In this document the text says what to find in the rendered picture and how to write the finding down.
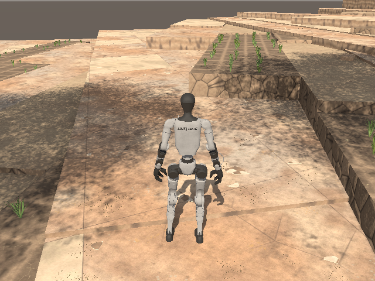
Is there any robot left hand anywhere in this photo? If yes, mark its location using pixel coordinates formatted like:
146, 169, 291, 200
154, 167, 167, 182

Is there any robot right shin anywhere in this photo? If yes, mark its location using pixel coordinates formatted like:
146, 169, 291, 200
196, 196, 204, 235

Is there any robot right hand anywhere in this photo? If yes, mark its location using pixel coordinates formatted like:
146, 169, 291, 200
210, 169, 223, 185

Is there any left robot upper arm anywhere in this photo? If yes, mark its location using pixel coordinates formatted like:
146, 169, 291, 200
160, 118, 175, 151

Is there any right robot upper arm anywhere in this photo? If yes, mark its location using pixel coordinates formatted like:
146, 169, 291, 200
200, 118, 215, 151

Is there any right robot forearm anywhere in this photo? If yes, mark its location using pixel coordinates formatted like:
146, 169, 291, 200
209, 143, 221, 170

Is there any left robot forearm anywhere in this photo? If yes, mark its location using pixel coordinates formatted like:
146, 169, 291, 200
155, 142, 166, 169

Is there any robot torso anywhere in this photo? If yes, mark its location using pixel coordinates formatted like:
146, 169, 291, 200
174, 116, 201, 176

